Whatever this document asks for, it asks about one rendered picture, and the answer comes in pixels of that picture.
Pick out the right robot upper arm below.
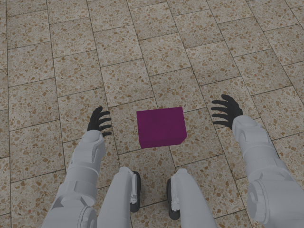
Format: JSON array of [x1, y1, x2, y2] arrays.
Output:
[[247, 179, 304, 228]]

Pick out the right robot foot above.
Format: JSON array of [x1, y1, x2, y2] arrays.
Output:
[[166, 178, 181, 220]]

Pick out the robot right hand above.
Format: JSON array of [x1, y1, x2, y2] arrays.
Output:
[[211, 94, 243, 130]]

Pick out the robot left shin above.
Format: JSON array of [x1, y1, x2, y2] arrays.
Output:
[[119, 167, 137, 203]]

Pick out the left robot upper arm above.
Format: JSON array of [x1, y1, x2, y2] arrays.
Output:
[[43, 206, 97, 228]]

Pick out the robot left forearm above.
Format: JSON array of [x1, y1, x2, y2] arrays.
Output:
[[41, 130, 106, 228]]

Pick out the robot left hand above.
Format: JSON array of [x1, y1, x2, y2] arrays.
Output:
[[87, 106, 112, 137]]

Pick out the robot right forearm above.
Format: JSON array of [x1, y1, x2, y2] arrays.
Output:
[[232, 115, 304, 193]]

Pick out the carton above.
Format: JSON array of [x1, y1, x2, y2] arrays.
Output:
[[136, 107, 187, 149]]

